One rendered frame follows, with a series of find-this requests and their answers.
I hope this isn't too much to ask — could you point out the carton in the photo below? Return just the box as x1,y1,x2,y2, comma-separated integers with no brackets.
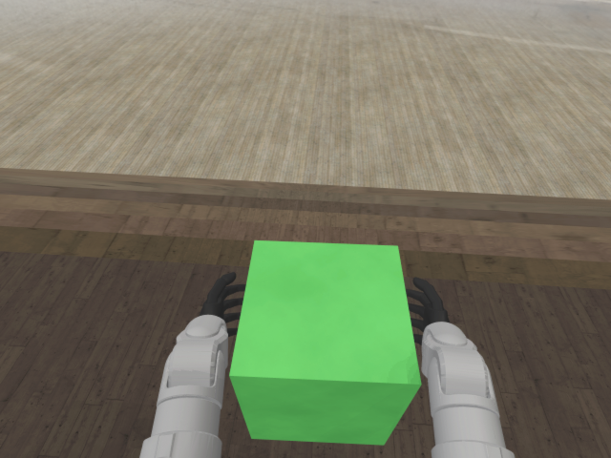
229,240,422,446

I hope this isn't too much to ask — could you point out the right robot forearm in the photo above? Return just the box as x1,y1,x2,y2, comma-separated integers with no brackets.
421,322,515,458

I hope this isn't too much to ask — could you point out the left robot hand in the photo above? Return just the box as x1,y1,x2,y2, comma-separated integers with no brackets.
200,272,246,337

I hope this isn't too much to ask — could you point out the left robot forearm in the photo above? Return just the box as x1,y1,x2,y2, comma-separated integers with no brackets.
139,315,228,458

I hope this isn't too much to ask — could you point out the right robot hand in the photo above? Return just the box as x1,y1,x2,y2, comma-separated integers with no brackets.
406,277,450,345

